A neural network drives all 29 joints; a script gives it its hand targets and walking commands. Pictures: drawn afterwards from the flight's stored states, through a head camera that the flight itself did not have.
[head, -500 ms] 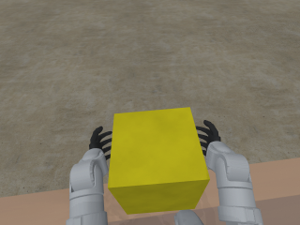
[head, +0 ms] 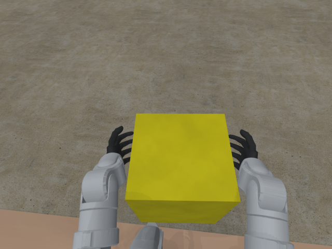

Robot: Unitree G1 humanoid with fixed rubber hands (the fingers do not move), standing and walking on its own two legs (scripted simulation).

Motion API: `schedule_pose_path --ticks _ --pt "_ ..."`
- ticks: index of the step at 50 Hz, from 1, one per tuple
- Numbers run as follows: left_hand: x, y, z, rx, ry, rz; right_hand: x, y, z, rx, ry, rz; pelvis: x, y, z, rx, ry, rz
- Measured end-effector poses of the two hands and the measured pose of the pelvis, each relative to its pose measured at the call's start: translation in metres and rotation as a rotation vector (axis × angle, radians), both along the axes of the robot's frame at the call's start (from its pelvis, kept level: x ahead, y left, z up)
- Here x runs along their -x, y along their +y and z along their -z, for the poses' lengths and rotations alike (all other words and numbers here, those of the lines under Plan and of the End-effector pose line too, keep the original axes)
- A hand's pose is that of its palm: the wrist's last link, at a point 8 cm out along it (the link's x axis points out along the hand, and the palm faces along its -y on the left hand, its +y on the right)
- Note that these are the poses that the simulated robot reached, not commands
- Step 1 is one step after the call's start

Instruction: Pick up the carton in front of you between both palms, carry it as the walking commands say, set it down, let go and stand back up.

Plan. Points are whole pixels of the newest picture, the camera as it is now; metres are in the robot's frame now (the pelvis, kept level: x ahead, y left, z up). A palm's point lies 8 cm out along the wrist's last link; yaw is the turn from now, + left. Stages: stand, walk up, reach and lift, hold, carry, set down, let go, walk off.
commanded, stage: carry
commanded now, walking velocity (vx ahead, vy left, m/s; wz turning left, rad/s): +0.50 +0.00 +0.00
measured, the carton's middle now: (178, 173) +0.32 +0.03 -0.01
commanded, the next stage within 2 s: none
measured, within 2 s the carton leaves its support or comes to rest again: neither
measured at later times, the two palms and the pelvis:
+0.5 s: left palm (156, 95) +0.66 +0.15 -0.05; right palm (237, 99) +0.64 -0.16 -0.05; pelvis +0.33 +0.01 -0.12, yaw +0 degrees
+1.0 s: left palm (165, 61) +0.97 +0.15 -0.11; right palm (225, 61) +0.99 -0.15 -0.12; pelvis +0.66 -0.02 -0.18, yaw +0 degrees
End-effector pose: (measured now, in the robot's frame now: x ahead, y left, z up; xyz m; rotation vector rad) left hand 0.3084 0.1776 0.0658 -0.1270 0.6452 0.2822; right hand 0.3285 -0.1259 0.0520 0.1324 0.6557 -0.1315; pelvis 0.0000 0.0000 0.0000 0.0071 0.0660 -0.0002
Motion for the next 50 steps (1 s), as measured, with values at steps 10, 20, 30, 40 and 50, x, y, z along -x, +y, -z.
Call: schedule_pose_path --ticks 10,20,30,40,50 --pt "-0.176 -0.007 0.026 -0.023 -0.18 0.125 -0.15 -0.008 0.014 0.066 -0.18 0.072 -0.157 0.023 0.087 0.014 -0.025 0.004" --pt "-0.283 -0.025 0.107 0.022 0.047 0.127 -0.24 -0.025 0.092 0.019 0.049 0.122 -0.269 0.025 0.103 -0.008 -0.009 0.003" --pt "-0.44 -0.049 0.132 -0.009 -0.098 0.11 -0.406 -0.051 0.11 0.043 -0.098 0.095 -0.42 -0.011 0.153 -0.042 -0.003 -0.014" --pt "-0.549 -0.048 0.191 0.007 0.011 0.026 -0.549 -0.046 0.181 -0.01 0.007 0.005 -0.54 -0.036 0.189 -0.012 0.044 -0.001" --pt "-0.665 -0.029 0.175 0.006 -0.033 0.016 -0.662 -0.028 0.172 -0.002 -0.037 0.01 -0.659 -0.024 0.179 -0.007 0.03 0.008"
